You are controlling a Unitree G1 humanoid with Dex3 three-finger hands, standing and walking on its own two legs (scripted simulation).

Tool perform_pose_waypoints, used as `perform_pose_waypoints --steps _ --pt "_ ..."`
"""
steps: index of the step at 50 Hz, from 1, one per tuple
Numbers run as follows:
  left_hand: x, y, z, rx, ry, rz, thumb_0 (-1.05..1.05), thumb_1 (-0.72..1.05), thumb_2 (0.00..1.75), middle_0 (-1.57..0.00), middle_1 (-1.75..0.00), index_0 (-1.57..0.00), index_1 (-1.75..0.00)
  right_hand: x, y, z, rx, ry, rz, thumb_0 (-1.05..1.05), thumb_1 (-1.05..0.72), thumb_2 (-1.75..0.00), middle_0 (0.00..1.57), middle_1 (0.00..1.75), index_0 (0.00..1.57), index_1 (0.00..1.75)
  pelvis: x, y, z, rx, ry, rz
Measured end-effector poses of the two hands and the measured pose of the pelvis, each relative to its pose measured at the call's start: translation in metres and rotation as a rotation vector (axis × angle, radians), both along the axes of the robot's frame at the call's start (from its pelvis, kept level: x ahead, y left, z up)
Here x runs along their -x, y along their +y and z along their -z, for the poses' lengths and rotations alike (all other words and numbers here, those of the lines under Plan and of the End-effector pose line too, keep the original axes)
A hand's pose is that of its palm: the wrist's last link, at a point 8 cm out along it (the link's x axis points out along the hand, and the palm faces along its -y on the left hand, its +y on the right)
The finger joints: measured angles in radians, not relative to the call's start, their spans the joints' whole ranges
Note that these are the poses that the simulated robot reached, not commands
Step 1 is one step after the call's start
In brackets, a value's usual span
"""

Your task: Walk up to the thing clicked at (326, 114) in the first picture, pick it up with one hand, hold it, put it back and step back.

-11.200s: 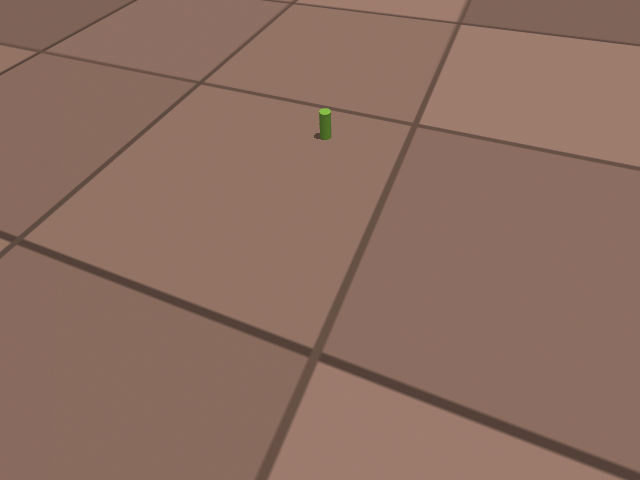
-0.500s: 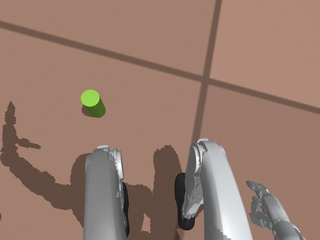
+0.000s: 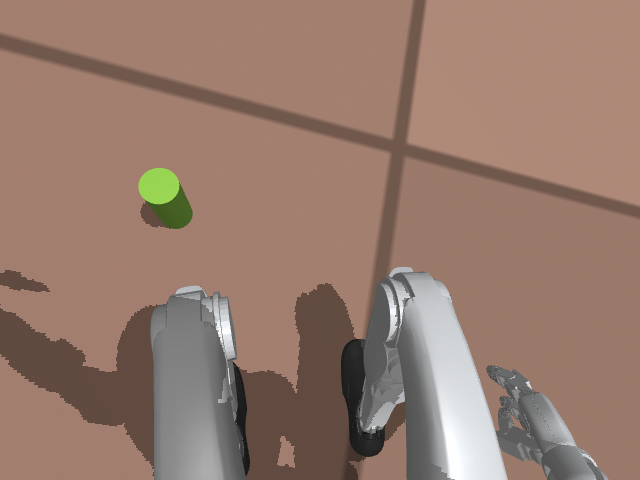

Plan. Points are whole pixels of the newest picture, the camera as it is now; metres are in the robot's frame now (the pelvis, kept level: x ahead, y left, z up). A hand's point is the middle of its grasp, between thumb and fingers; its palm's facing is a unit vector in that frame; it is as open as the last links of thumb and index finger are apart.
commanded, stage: go down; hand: left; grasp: from the side
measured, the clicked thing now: (168, 201) +0.50 +0.23 -0.30
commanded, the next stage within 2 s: approach in 0.18 s
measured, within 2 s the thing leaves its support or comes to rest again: neither
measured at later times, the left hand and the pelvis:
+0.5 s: hand out of the picture +0.42 +0.42 -0.02, palm faces +0.17 -0.98 -0.03, open 17.4 cm; pelvis +0.00 +0.00 -0.02, yaw -2 degrees
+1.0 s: hand (109, 215) +0.45 +0.30 -0.22, palm faces +0.10 -0.99 +0.03, open 17.6 cm; pelvis -0.01 +0.01 -0.08, yaw -7 degrees
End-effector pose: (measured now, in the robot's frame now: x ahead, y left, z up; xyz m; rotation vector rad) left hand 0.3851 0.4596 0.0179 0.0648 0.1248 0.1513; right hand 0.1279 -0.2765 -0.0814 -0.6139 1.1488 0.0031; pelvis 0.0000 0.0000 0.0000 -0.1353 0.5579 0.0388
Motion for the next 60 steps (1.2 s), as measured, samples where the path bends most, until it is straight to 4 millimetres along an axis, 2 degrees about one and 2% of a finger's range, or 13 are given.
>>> perform_pose_waypoints --steps 18,22,25,29,37,44,52,60 --pt "-0.003 0.008 0.011 0.006 -0.033 0.003 -0.01 -0.48 0.07 -0.06 -0.06 -0.04 -0.07 -0.001 -0.001 0.004 0.023 0.018 -0.03 0.01 -0.91 -0.91 0.2 0.3 0.21 0.3 0.001 0.001 0.009 0.015 -0.016 0.006" --pt "-0.005 0.011 0.02 0.019 -0.054 -0.013 -0.01 -0.51 0.05 -0.07 -0.06 -0.05 -0.08 0.0 0.0 0.006 0.03 0.021 -0.048 0.01 -0.91 -0.91 0.2 0.3 0.21 0.3 0.002 0.001 0.014 0.021 -0.024 0.011" --pt "-0.007 0.009 0.036 0.036 -0.049 -0.024 -0.01 -0.53 0.04 -0.08 -0.06 -0.05 -0.08 0.001 0.0 0.008 0.037 0.028 -0.067 0.01 -0.91 -0.9 0.2 0.3 0.21 0.3 0.003 0.002 0.02 0.027 -0.035 0.017" --pt "-0.011 -0.002 0.073 0.068 -0.018 -0.02 -0.01 -0.55 0.03 -0.08 -0.06 -0.05 -0.08 0.003 0.002 0.012 0.052 0.048 -0.097 0.01 -0.91 -0.9 0.2 0.3 0.21 0.3 0.005 0.003 0.029 0.036 -0.056 0.024" --pt "-0.028 -0.045 0.154 0.101 0.0 0.024 -0.01 -0.56 0.04 -0.07 -0.07 -0.05 -0.08 0.009 0.006 0.019 0.106 0.106 -0.156 0.0 -0.9 -0.9 0.2 0.3 0.21 0.3 0.007 0.005 0.051 0.064 -0.118 0.042" --pt "-0.035 -0.08 0.208 0.105 0.009 0.039 -0.01 -0.57 0.06 -0.07 -0.08 -0.05 -0.1 0.017 0.009 0.027 0.151 0.169 -0.198 0.0 -0.91 -0.9 0.2 0.3 0.21 0.3 0.009 0.007 0.067 0.092 -0.176 0.059" --pt "-0.036 -0.119 0.248 0.114 0.004 0.043 -0.01 -0.58 0.04 -0.07 -0.08 -0.06 -0.09 0.023 0.013 0.034 0.179 0.22 -0.255 0.0 -0.93 -0.91 0.2 0.3 0.21 0.3 0.012 0.01 0.08 0.12 -0.237 0.078" --pt "-0.038 -0.143 0.264 0.111 -0.034 0.005 -0.01 -0.6 0.01 -0.07 -0.06 -0.07 -0.07 0.023 0.016 0.036 0.209 0.245 -0.304 0.0 -0.95 -0.91 0.2 0.3 0.21 0.3 0.015 0.011 0.088 0.143 -0.285 0.091"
